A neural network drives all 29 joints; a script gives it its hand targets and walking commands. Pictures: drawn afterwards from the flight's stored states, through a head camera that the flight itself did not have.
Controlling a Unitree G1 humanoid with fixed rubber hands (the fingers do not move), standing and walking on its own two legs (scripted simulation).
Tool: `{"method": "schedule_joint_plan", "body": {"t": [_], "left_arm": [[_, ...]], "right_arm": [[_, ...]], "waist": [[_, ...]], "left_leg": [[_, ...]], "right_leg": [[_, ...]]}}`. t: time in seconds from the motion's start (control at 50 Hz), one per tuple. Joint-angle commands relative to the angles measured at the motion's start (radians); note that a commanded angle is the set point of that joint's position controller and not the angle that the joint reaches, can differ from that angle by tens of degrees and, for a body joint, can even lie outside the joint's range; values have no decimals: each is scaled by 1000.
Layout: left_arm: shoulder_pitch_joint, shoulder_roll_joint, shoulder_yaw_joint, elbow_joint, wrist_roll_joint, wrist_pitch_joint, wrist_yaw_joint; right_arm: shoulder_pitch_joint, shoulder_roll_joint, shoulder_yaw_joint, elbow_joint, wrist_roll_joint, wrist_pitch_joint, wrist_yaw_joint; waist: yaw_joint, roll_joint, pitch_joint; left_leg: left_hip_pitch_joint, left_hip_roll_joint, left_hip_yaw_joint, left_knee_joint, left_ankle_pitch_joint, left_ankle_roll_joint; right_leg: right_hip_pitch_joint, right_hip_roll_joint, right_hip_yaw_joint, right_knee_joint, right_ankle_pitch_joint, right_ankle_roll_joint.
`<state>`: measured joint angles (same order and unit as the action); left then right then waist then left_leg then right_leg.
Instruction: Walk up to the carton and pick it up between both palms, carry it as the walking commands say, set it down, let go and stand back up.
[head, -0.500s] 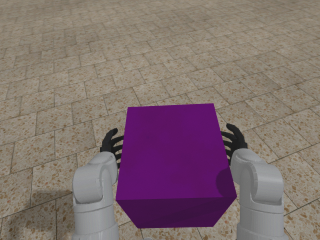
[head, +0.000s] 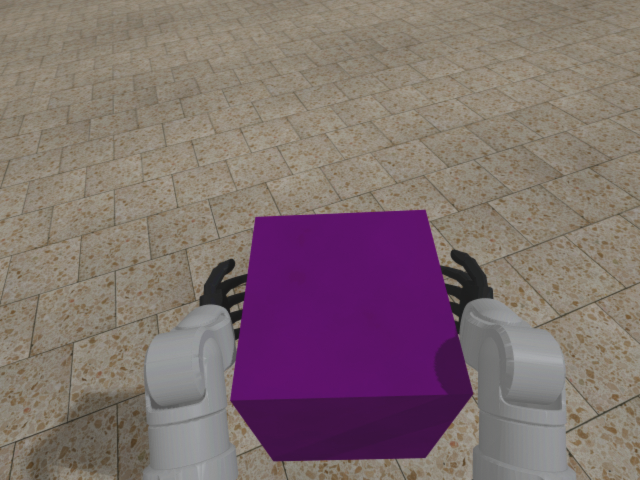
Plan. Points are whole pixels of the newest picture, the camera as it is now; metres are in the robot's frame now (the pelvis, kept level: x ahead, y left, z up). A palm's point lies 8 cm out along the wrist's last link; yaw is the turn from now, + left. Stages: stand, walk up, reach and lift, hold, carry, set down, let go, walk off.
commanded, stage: carry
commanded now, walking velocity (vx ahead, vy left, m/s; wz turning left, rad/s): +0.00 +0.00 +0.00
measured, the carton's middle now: (344, 343) +0.29 +0.01 +0.03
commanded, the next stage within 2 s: none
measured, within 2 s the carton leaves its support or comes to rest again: neither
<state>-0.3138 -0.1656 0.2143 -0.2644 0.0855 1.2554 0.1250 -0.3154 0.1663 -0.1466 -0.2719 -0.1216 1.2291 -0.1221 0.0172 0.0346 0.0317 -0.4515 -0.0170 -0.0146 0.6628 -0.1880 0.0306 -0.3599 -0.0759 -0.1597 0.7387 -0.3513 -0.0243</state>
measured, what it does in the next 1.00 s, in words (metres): stands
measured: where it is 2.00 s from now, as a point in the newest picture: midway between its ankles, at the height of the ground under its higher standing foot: outside the picture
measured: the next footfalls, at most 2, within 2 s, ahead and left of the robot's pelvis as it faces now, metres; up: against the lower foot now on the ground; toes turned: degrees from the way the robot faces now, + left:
right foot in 1.94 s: -0.04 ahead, -0.12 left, +0.00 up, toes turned -8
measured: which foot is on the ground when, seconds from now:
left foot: down 0.00-1.00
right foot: down 0.00-1.00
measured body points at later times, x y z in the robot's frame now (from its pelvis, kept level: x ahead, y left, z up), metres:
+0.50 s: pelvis +0.00 +0.00 +0.00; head +0.01 -0.02 +0.45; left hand +0.31 +0.15 +0.07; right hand +0.32 -0.14 +0.07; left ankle +0.10 +0.12 -0.71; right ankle +0.03 -0.10 -0.71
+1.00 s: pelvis -0.01 +0.00 +0.00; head +0.00 -0.01 +0.45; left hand +0.29 +0.15 +0.07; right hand +0.30 -0.14 +0.08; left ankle +0.10 +0.12 -0.71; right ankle +0.03 -0.10 -0.71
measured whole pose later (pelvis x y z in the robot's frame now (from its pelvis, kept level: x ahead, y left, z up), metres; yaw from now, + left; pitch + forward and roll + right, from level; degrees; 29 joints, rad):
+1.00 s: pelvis -0.01 +0.00 +0.00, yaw +0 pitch -2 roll +0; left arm -0.31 -0.16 0.21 -0.17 0.09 1.20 0.11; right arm -0.32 0.17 -0.17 -0.21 -0.12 1.21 -0.13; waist 0.01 0.03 0.03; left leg -0.45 -0.02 -0.01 0.66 -0.18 0.02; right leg -0.36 -0.08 -0.16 0.74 -0.34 -0.02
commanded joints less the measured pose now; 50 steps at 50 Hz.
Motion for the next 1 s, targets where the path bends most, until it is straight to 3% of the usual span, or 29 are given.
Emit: {"method": "schedule_joint_plan", "body": {"t": [0.0,0.08,0.16,0.22,0.26,0.3,0.32,0.36,0.38,0.42,0.5,0.54,0.56,0.62,0.7,0.76,0.84,0.9,0.92,0.98], "left_arm": [[-639,-899,-754,6,-411,-25,-291],[-642,-895,-733,32,-394,-58,-291],[-633,-861,-664,119,-323,-126,-286],[-656,-872,-703,56,-342,-157,-280],[-633,-856,-668,114,-310,-180,-280],[-644,-862,-707,49,-340,-178,-275],[-633,-860,-687,83,-325,-185,-276],[-612,-850,-707,63,-333,-179,-274],[-594,-842,-676,119,-306,-185,-275],[-611,-845,-710,58,-333,-185,-274],[-589,-825,-666,132,-295,-206,-275],[-611,-834,-702,74,-322,-209,-273],[-583,-820,-664,137,-290,-215,-274],[-588,-815,-641,158,-275,-241,-275],[-620,-882,-828,-142,-434,-169,-269],[-625,-892,-816,-128,-444,-104,-269],[-611,-884,-794,-113,-435,-55,-271],[-649,-903,-798,-121,-445,-36,-274],[-673,-901,-794,-137,-450,-35,-274],[-694,-923,-790,-137,-458,-27,-275]], "right_arm": [[-579,926,685,42,396,-7,244],[-609,923,672,41,386,-43,243],[-582,890,592,159,321,-106,246],[-608,900,623,96,344,-136,242],[-604,881,596,139,318,-160,240],[-593,892,632,92,345,-156,236],[-587,889,621,118,330,-163,234],[-552,880,631,109,334,-160,233],[-554,864,604,147,312,-165,233],[-544,872,630,109,330,-164,233],[-528,850,594,170,294,-185,232],[-539,859,616,127,316,-188,231],[-520,847,586,182,289,-194,231],[-533,845,571,196,277,-220,230],[-564,902,749,-108,425,-149,224],[-576,917,747,-94,434,-85,225],[-544,919,735,-47,428,-26,237],[-583,939,732,-56,437,-8,244],[-603,945,736,-71,444,-6,246],[-655,958,735,-93,456,0,249]], "waist": [[-8,-77,-513],[-13,-103,-533],[-13,-71,-541],[-14,-67,-540],[-15,-72,-529],[-16,-82,-526],[-17,-113,-512],[-16,-81,-525],[-16,-87,-520],[-16,-74,-529],[-15,-94,-532],[-15,-79,-531],[-14,-83,-530],[-15,-95,-544],[-15,-100,-544],[-15,-100,-559],[-16,-113,-532],[-17,-103,-510],[-18,-128,-507],[-18,-100,-495]], "left_leg": [[153,105,-162,-188,113,42],[152,92,-126,-144,197,32],[163,111,-147,-169,180,43],[164,110,-144,-172,168,45],[151,101,-132,-172,119,43],[134,102,-140,-178,86,46],[131,95,-133,-179,77,42],[141,94,-132,-173,83,44],[149,93,-127,-174,100,44],[150,111,-151,-183,116,51],[152,104,-136,-168,143,48],[154,102,-133,-175,150,49],[159,107,-141,-172,140,54],[152,101,-129,-163,140,53],[171,118,-142,-141,256,46],[165,142,-143,-114,305,26],[135,137,-134,-103,255,9],[117,131,-129,-110,204,4],[112,137,-143,-120,195,3],[109,151,-159,-143,166,11]], "right_leg": [[166,-86,157,-208,22,-26],[193,-111,171,-200,148,-31],[193,-87,153,-183,90,-24],[180,-89,157,-190,58,-29],[173,-93,165,-212,16,-34],[175,-94,173,-220,-9,-36],[176,-97,178,-231,-6,-37],[173,-100,177,-224,8,-38],[164,-97,170,-223,11,-35],[177,-80,158,-203,13,-30],[188,-87,165,-210,46,-36],[182,-88,159,-202,51,-35],[177,-81,158,-203,43,-33],[196,-92,168,-211,59,-38],[199,-87,163,-169,177,-23],[213,-106,168,-146,231,-7],[196,-133,191,-159,230,-14],[165,-142,202,-174,191,-20],[169,-139,196,-172,178,-18],[139,-116,194,-182,93,-12]]}}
